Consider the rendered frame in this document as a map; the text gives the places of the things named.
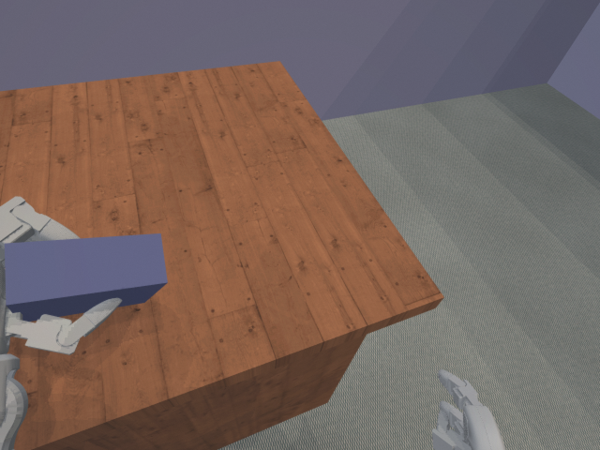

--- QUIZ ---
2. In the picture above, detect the right robot hand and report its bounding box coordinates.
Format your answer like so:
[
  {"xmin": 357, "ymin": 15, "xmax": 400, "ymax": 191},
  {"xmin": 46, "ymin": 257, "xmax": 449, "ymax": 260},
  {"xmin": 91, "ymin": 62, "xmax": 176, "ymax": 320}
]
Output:
[{"xmin": 432, "ymin": 369, "xmax": 506, "ymax": 450}]

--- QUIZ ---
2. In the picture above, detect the left robot hand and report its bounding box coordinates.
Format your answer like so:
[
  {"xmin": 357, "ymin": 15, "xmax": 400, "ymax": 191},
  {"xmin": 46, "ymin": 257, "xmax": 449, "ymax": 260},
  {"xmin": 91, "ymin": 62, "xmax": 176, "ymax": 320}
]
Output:
[{"xmin": 0, "ymin": 196, "xmax": 122, "ymax": 355}]

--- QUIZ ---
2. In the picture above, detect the table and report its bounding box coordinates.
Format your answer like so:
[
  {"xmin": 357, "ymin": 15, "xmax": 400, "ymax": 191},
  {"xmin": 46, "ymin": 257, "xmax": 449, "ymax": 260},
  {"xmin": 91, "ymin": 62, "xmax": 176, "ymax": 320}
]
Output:
[{"xmin": 0, "ymin": 61, "xmax": 444, "ymax": 450}]

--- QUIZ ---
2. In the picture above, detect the robot left forearm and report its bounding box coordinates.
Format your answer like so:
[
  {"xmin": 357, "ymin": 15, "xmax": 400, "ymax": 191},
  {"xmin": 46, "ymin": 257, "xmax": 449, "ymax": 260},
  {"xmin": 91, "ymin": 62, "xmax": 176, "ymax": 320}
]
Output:
[{"xmin": 0, "ymin": 354, "xmax": 28, "ymax": 450}]

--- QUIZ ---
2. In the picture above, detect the sponge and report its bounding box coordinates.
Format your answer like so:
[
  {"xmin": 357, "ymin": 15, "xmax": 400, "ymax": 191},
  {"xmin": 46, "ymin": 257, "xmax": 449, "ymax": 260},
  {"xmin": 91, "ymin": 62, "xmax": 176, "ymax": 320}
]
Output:
[{"xmin": 5, "ymin": 233, "xmax": 168, "ymax": 322}]

